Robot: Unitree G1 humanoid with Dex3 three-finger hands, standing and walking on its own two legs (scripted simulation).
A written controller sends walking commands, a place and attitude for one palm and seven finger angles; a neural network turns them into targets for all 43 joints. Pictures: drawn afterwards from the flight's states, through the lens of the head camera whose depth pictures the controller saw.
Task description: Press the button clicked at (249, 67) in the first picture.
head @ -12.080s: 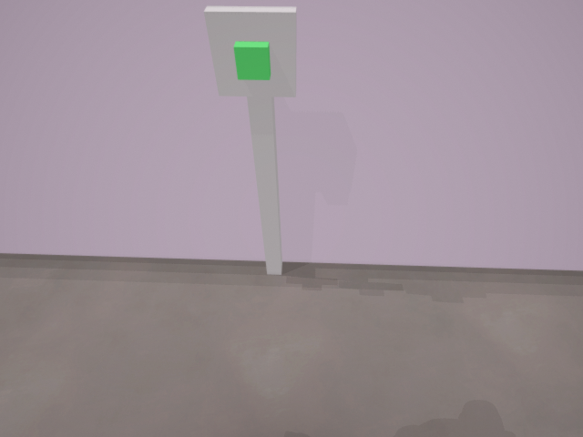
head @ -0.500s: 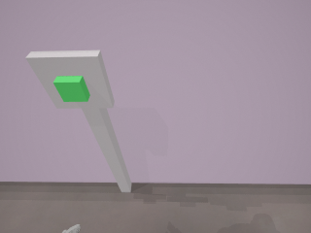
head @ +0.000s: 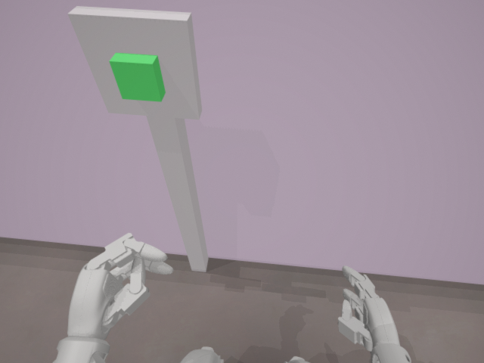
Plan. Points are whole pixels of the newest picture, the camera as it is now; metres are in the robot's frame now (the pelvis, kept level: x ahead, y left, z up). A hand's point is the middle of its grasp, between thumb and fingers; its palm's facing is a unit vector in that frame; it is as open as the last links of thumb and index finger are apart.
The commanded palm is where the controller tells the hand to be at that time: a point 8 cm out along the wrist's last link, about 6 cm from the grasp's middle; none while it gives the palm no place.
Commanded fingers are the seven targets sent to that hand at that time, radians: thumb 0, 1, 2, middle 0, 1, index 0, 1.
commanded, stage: raise the hand and make a fist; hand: left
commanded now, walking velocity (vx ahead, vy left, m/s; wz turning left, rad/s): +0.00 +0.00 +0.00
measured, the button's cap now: (140, 76) +0.51 +0.23 +0.21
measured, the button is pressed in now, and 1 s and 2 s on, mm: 0 0 0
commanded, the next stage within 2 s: aim a knuckle at the button in 1.36 s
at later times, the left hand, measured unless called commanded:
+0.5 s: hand (122, 235) +0.25 +0.19 +0.13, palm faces +0.04 -1.00 -0.07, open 3.1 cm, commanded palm +0.22 +0.25 +0.14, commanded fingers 0.00 0.90 0.90 -1.30 -1.50 -1.30 -1.50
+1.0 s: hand (80, 179) +0.28 +0.23 +0.21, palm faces +0.06 -0.99 -0.09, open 3.1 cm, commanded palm +0.24 +0.27 +0.20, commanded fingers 0.00 0.90 0.90 -1.30 -1.50 -1.30 -1.50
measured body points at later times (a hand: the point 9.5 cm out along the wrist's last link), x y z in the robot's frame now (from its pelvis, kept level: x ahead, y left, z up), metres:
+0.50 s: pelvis +0.03 +0.02 +0.03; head +0.04 +0.02 +0.48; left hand +0.24 +0.24 +0.14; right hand +0.20 -0.22 -0.03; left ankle +0.02 +0.11 -0.68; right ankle +0.03 -0.08 -0.68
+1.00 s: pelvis +0.04 +0.02 +0.06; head +0.01 +0.00 +0.50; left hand +0.27 +0.28 +0.21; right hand +0.23 -0.20 -0.01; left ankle +0.02 +0.11 -0.68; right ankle +0.04 -0.08 -0.68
